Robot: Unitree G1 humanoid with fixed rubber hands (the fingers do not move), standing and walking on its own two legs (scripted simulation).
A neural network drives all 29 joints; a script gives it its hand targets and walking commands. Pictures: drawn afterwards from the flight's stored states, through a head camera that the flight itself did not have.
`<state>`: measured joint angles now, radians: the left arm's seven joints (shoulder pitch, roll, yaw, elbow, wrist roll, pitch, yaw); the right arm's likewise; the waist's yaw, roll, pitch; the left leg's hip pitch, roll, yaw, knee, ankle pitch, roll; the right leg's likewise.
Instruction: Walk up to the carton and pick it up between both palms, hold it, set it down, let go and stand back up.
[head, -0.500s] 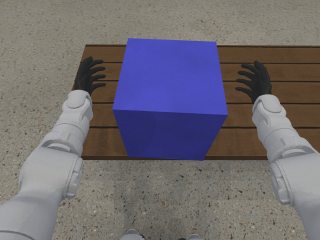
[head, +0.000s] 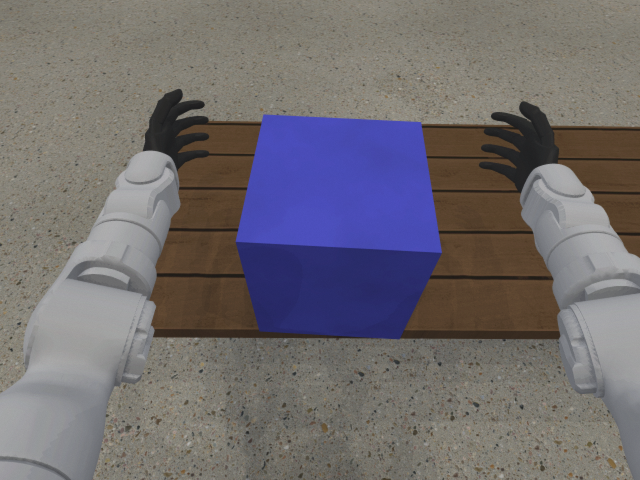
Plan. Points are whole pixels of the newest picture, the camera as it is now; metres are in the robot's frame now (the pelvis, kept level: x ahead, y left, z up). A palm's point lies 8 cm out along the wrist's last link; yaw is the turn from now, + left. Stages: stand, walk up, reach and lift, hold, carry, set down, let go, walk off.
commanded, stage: set down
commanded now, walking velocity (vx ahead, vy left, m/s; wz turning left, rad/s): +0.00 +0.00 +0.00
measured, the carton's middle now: (335, 233) +0.48 +0.01 -0.03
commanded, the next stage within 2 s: none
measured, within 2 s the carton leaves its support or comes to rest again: neither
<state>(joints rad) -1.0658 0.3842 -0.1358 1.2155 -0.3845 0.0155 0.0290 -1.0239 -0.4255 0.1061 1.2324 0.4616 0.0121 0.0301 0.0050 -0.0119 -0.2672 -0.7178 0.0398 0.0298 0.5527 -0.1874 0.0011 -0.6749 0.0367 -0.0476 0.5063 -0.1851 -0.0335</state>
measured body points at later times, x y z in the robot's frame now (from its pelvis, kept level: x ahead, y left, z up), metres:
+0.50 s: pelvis +0.01 -0.01 +0.01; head +0.05 +0.00 +0.46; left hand +0.41 +0.24 +0.06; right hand +0.40 -0.22 +0.05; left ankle +0.03 +0.12 -0.73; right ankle +0.02 -0.10 -0.73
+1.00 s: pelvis +0.02 +0.00 +0.01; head +0.04 +0.01 +0.46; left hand +0.35 +0.24 +0.02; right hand +0.34 -0.22 +0.01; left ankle +0.03 +0.12 -0.73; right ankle +0.02 -0.10 -0.73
